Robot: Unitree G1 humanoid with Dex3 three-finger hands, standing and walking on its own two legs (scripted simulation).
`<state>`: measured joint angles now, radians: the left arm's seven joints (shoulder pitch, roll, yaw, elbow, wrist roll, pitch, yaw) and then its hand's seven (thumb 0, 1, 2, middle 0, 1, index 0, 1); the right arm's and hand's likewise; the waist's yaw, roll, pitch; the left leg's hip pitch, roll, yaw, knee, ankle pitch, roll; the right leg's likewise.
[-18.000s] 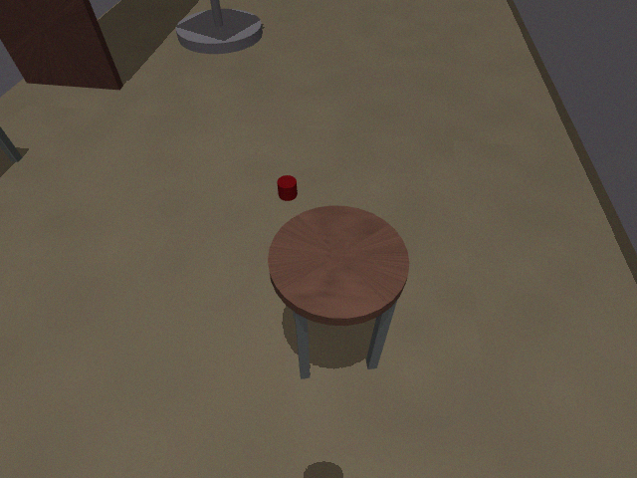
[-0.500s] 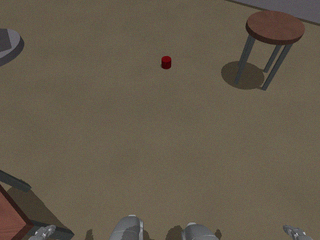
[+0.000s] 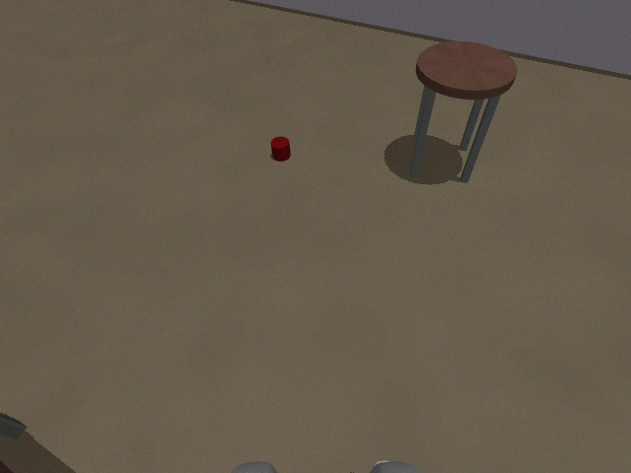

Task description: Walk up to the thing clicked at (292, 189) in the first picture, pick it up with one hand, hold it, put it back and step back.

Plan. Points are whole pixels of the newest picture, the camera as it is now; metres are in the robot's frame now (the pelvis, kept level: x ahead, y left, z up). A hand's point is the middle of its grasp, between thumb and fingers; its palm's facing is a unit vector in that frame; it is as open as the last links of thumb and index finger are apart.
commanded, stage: walk up
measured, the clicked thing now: (280, 149) +1.53 +0.23 -0.71
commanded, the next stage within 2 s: stand in 0.78 s
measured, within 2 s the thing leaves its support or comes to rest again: neither
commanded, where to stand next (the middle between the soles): +0.08 +0.05 m, yaw -2 degrees
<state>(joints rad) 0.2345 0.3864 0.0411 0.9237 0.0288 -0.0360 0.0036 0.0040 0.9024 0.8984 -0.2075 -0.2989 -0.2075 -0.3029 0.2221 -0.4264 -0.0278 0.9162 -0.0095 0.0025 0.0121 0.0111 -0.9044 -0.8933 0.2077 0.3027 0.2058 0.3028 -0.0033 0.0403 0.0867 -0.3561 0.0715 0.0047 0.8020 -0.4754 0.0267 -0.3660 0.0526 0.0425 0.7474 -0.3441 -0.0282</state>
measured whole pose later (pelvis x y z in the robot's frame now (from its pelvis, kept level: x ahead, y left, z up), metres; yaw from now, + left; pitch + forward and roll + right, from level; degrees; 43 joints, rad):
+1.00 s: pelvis +0.03 +0.02 +0.04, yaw -3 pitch -2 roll +0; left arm 0.06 0.34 0.01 1.15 0.01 -0.01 0.00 0.00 0.90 0.90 -0.21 -0.30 -0.21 -0.30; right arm 0.07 -0.35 -0.02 1.15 -0.01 -0.01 0.02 0.01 -0.91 -0.89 0.21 0.30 0.20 0.30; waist -0.02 0.00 0.06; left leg -0.10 0.04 0.08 0.34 -0.20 -0.02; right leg -0.16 0.02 0.12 0.36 -0.17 0.02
